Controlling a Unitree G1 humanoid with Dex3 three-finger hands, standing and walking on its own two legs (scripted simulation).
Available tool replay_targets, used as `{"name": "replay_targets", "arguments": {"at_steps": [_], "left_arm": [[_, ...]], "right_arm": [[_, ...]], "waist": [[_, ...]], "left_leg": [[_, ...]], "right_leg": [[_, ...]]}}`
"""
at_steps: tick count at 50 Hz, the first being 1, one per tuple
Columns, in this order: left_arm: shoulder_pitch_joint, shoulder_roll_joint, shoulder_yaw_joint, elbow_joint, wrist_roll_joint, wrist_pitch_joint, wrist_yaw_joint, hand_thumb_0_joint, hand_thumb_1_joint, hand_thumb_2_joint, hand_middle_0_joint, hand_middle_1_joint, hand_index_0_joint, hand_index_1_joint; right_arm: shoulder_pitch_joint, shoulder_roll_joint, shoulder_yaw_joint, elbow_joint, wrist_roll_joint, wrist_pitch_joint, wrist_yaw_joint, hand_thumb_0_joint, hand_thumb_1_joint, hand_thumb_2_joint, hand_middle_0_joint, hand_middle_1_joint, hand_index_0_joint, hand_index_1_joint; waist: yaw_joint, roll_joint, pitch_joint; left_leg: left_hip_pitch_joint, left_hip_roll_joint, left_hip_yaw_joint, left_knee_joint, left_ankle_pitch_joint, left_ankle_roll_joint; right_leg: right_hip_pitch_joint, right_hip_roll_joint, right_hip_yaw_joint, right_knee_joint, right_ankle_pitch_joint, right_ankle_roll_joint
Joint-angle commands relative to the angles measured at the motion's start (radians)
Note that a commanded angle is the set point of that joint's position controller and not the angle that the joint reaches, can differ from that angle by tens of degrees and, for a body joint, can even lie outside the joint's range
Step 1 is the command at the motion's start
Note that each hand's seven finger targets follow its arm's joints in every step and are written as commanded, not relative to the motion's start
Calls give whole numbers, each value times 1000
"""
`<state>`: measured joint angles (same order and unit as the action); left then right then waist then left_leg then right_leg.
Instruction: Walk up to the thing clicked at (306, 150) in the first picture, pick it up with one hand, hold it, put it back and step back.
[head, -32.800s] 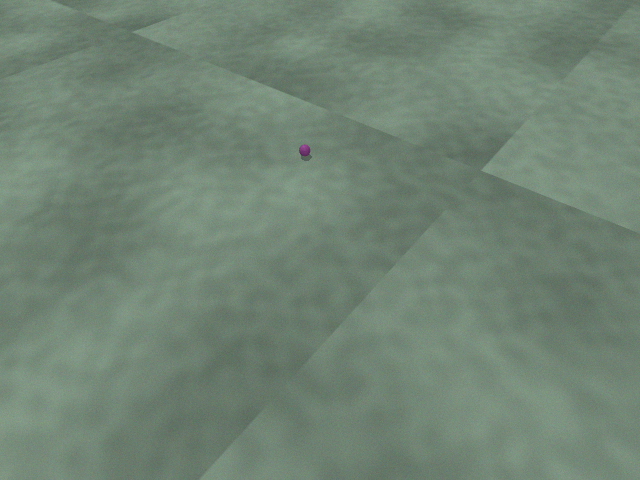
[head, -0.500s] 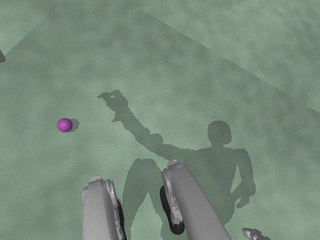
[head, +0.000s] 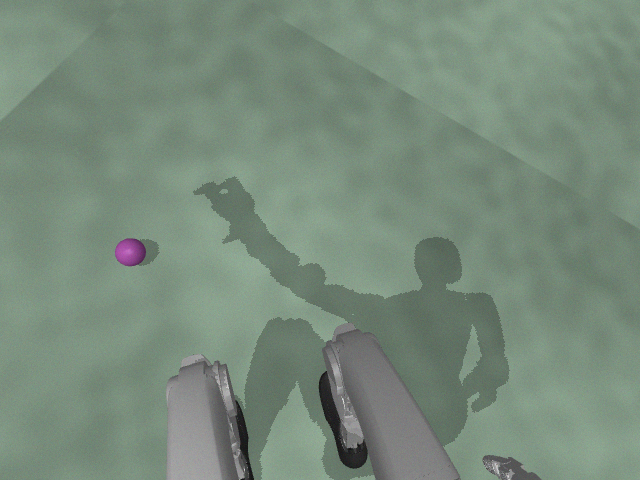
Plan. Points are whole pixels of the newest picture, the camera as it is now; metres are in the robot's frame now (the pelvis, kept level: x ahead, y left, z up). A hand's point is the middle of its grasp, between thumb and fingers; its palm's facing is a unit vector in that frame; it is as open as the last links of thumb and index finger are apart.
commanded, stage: go down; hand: left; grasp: from above
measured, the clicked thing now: (130, 252) +0.55 +0.28 -0.50
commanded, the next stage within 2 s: approach in 0.06 s
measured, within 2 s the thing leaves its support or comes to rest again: neither
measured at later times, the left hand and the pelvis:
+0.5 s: hand (11, 205) +0.52 +0.32 -0.13, palm faces -0.50 -0.05 -0.86, open 14.1 cm; pelvis +0.00 +0.00 -0.04, yaw -1 degrees
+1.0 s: hand (115, 247) +0.53 +0.27 -0.38, palm faces -0.49 -0.05 -0.87, open 14.3 cm; pelvis -0.01 -0.01 -0.19, yaw -5 degrees
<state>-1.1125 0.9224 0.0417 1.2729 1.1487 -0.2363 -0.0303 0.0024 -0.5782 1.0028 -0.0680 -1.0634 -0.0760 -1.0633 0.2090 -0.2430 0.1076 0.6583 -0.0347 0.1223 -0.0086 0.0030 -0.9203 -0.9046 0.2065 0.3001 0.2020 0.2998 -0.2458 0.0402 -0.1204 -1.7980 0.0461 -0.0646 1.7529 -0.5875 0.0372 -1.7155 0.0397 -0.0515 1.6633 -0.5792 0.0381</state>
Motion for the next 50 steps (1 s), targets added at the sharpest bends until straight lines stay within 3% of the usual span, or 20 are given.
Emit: {"name": "replay_targets", "arguments": {"at_steps": [1,7,8,10,14,15,18,22,30,35,39,41,42,46,48,50], "left_arm": [[-379,305,58,-177,-16,-6,38,0,-598,1001,-55,-1068,-55,-1068],[-381,296,50,-156,-11,-7,41,0,-585,985,-55,-1078,-61,-1072],[-386,318,59,-148,-11,-10,42,0,-611,1065,-73,-1051,-40,-1087],[-385,277,38,-142,-10,-8,45,0,-550,951,-76,-1066,-81,-1060],[-357,226,3,-67,-7,-13,50,0,-555,956,-76,-1072,-82,-1066],[-349,228,2,-56,-5,-16,54,0,-554,954,-70,-1080,-78,-1072],[-352,223,-6,-6,15,-32,77,0,-563,966,-69,-1076,-74,-1069],[-343,219,-8,56,57,-50,128,0,-559,957,-72,-1099,-83,-1087],[-472,300,46,41,131,-36,274,0,-603,995,-69,-1089,-69,-1090],[-530,330,61,12,136,4,309,0,-611,1023,-72,-1068,-60,-1082],[-497,310,44,72,135,24,315,0,-611,1020,-74,-1065,-64,-1076],[-525,353,55,42,140,24,323,0,-611,1022,-72,-1061,-62,-1071],[-507,354,55,64,135,31,327,0,-611,1023,-75,-1059,-64,-1071],[-481,320,23,118,128,33,344,0,-611,1014,-68,-1059,-62,-1065],[-474,348,31,134,125,31,359,0,-611,1001,-68,-1060,-67,-1061],[-483,380,36,132,130,27,382,0,-605,994,-82,-1041,-78,-1045]], "right_arm": [[211,-217,-73,-15,-8,1,-14,0,-916,-903,200,300,200,300],[212,-219,-71,-17,-9,6,-10,0,-917,-904,200,300,200,300],[209,-223,-71,-17,-8,6,-11,0,-932,-911,199,301,199,301],[205,-218,-68,-22,-8,8,-10,0,-909,-904,199,300,199,300],[203,-216,-64,-15,-8,5,-11,0,-910,-904,199,300,199,300],[201,-217,-63,-13,-12,3,-11,0,-910,-904,199,300,199,300],[204,-215,-57,-8,-18,-3,-8,0,-910,-903,199,300,199,300],[192,-222,-53,-13,-30,-7,7,0,-912,-903,199,300,199,300],[203,-259,-53,-13,-66,-16,47,0,-917,-904,199,300,199,300],[204,-282,-41,-15,-72,-31,60,0,-925,-907,199,300,199,300],[204,-287,-21,-21,-80,-47,68,0,-924,-906,199,300,199,300],[201,-297,-6,-23,-86,-53,72,0,-922,-904,199,300,199,300],[197,-300,-1,-28,-87,-58,74,0,-924,-905,199,300,199,300],[202,-309,28,-19,-102,-75,81,0,-923,-903,199,300,199,300],[204,-323,43,-21,-109,-85,85,0,-922,-902,199,300,199,300],[187,-330,57,-24,-115,-90,85,0,-921,-902,199,300,199,300]], "waist": [[-4,290,-671],[-8,294,-651],[-4,297,-642],[-14,306,-618],[-41,270,-565],[-36,255,-557],[-55,215,-532],[-49,254,-511],[-73,358,-653],[-101,442,-701],[-135,416,-644],[-142,421,-667],[-140,420,-653],[-180,408,-589],[-193,401,-545],[-182,417,-542]], "left_leg": [[627,-6,-18,-211,257,-2],[634,2,-37,-221,263,-6],[636,3,-50,-236,241,-12],[625,3,-48,-242,203,-12],[568,3,-43,-211,185,-7],[546,2,-39,-194,191,-5],[439,-4,-21,-126,180,5],[380,-6,-28,-63,205,-2],[361,-7,-51,97,221,-16],[341,-11,-51,194,201,-18],[230,-14,-51,266,122,-15],[183,-15,-45,302,112,-13],[183,-14,-45,318,122,-11],[138,-7,-56,379,142,-13],[88,-8,-58,403,146,-13],[79,-3,-59,419,140,-15]], "right_leg": [[247,22,-21,-186,211,-81],[219,26,-30,-177,202,-83],[216,24,-30,-172,187,-83],[200,25,-31,-176,166,-83],[162,25,-31,-161,155,-82],[153,25,-31,-151,161,-82],[125,26,-29,-111,165,-81],[15,25,-34,-18,170,-88],[-121,13,-61,158,179,-77],[-183,8,-82,248,169,-74],[-207,9,-101,297,122,-71],[-179,11,-105,319,124,-67],[-191,11,-107,332,130,-68],[-208,23,-130,370,150,-66],[-197,23,-137,391,160,-64],[-201,30,-144,405,157,-67]]}}
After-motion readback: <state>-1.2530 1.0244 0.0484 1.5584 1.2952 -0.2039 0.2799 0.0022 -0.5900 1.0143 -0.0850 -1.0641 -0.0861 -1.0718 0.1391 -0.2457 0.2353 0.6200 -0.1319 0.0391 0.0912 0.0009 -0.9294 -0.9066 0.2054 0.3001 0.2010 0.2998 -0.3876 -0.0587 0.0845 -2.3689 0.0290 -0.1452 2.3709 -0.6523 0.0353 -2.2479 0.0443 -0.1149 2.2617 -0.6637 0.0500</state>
